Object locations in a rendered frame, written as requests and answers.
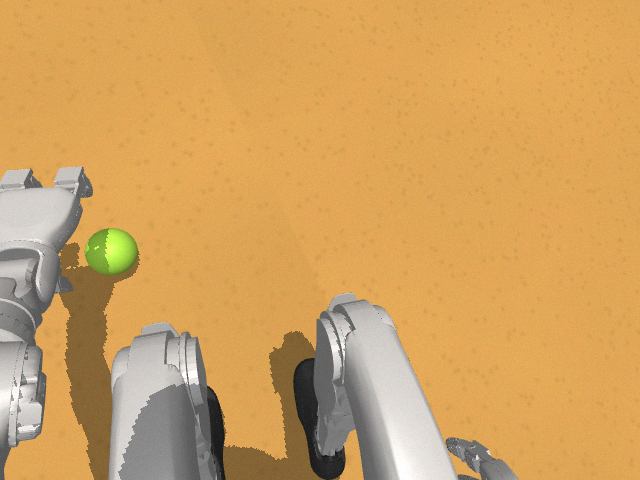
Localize right robot foot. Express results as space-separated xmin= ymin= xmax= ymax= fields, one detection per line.
xmin=293 ymin=358 xmax=345 ymax=480

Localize right robot hand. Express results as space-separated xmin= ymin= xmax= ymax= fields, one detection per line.
xmin=446 ymin=437 xmax=519 ymax=480

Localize left robot arm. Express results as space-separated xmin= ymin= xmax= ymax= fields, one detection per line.
xmin=0 ymin=241 xmax=60 ymax=480

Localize left robot foot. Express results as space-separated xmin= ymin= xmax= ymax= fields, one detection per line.
xmin=207 ymin=386 xmax=226 ymax=480

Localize ball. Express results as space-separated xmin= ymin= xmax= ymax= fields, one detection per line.
xmin=85 ymin=228 xmax=138 ymax=275

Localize left robot hand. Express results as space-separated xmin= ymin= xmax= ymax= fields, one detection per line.
xmin=0 ymin=166 xmax=93 ymax=293

